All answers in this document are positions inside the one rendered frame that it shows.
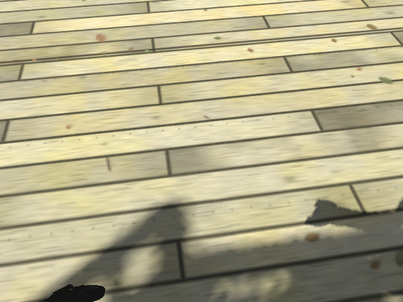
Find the left robot hand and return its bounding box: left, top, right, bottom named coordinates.
left=43, top=284, right=105, bottom=302

